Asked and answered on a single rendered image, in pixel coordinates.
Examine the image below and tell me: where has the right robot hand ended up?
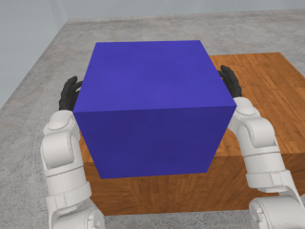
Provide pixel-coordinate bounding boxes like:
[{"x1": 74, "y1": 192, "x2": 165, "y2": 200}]
[{"x1": 217, "y1": 65, "x2": 243, "y2": 98}]

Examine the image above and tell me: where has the left robot upper arm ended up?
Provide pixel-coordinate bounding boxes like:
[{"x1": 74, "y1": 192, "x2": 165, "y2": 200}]
[{"x1": 52, "y1": 207, "x2": 106, "y2": 229}]

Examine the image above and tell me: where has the carton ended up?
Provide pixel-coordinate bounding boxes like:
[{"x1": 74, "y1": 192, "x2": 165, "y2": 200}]
[{"x1": 72, "y1": 40, "x2": 237, "y2": 179}]

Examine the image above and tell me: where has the pedestal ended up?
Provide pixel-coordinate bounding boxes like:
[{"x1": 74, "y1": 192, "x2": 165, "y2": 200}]
[{"x1": 78, "y1": 52, "x2": 305, "y2": 216}]

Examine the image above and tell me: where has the left robot hand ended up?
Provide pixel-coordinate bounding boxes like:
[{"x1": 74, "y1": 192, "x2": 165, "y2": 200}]
[{"x1": 58, "y1": 75, "x2": 83, "y2": 112}]

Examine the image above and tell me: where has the robot left forearm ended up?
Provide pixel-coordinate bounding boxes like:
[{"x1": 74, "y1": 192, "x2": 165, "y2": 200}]
[{"x1": 40, "y1": 110, "x2": 92, "y2": 229}]

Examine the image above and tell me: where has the robot right forearm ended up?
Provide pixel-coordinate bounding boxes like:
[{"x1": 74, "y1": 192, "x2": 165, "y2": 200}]
[{"x1": 228, "y1": 96, "x2": 305, "y2": 212}]

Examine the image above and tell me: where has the right robot upper arm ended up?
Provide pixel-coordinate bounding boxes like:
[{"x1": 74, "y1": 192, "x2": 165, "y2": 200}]
[{"x1": 249, "y1": 195, "x2": 305, "y2": 229}]

